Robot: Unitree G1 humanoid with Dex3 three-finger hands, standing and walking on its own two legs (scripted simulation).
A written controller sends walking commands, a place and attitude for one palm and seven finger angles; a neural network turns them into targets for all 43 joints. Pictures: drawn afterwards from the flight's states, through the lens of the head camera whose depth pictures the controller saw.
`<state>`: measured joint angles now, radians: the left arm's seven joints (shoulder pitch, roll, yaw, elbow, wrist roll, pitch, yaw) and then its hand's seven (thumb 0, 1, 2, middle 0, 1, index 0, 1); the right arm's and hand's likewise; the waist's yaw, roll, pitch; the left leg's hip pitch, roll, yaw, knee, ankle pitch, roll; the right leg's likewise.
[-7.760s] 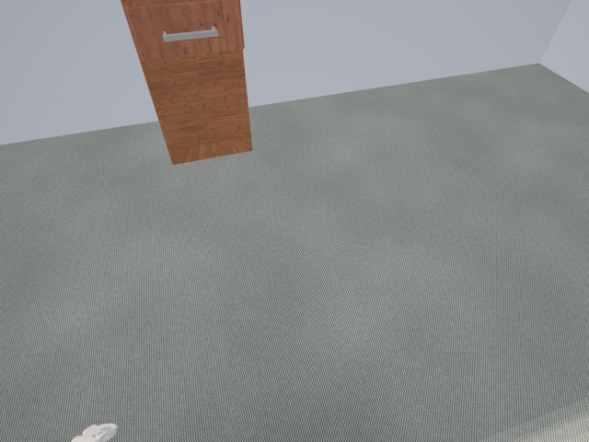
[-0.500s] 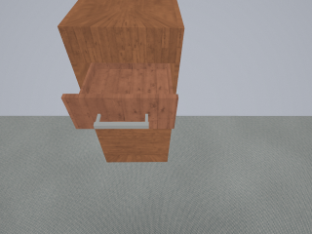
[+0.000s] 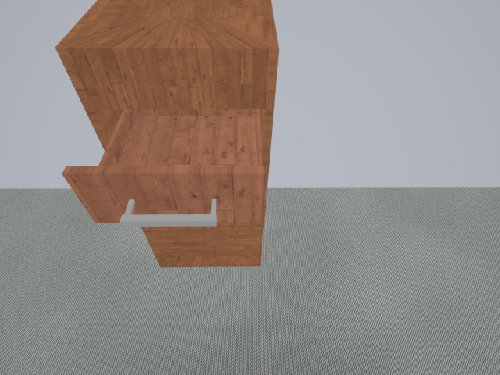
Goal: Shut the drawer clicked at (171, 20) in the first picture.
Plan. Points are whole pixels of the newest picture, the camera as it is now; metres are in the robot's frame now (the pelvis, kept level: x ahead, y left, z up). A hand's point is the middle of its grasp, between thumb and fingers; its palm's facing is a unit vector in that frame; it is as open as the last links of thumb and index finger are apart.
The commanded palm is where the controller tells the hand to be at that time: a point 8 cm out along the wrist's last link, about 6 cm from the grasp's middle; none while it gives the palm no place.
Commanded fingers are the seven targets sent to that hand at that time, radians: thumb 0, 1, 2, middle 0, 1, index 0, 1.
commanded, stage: shuffle to correct the standing spot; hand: left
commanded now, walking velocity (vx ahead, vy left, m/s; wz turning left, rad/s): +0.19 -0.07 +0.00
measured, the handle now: (171, 212) +0.42 +0.18 -0.03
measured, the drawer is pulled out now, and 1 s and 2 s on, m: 0.20 0.20 0.20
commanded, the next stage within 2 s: come to a stop and stand still in 0.02 s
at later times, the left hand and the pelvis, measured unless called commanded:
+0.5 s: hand out of the picture +0.06 +0.16 -0.17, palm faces +0.06 -0.98 -0.19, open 7.4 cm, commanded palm none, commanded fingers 0.00 0.90 0.90 -0.20 -0.30 -0.20 -0.30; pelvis +0.06 -0.01 +0.01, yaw +0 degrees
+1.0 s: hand out of the picture +0.10 +0.11 -0.15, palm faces +0.01 -0.97 -0.23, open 7.3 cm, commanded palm none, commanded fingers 0.00 0.90 0.90 -0.20 -0.30 -0.20 -0.30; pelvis +0.04 -0.07 +0.01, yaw +1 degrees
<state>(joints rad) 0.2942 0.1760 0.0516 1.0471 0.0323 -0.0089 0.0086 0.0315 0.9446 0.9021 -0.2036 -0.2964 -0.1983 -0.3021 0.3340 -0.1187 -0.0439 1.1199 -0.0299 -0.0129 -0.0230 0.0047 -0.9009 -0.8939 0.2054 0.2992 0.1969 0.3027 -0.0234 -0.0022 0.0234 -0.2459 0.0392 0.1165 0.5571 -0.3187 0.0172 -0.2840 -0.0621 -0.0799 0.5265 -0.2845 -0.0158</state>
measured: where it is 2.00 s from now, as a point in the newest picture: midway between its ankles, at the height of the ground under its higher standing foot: outside the picture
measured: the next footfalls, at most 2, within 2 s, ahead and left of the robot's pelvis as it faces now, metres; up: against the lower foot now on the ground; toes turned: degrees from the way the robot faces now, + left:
left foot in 0.22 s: +0.10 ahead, +0.06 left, +0.00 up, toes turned +5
right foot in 0.60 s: +0.07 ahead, -0.15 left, +0.00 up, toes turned -2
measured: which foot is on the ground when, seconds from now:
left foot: down 0.00-0.00, up 0.02-0.20, down 0.22-1.00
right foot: down 0.00-0.36, up 0.38-0.58, down 0.60-1.00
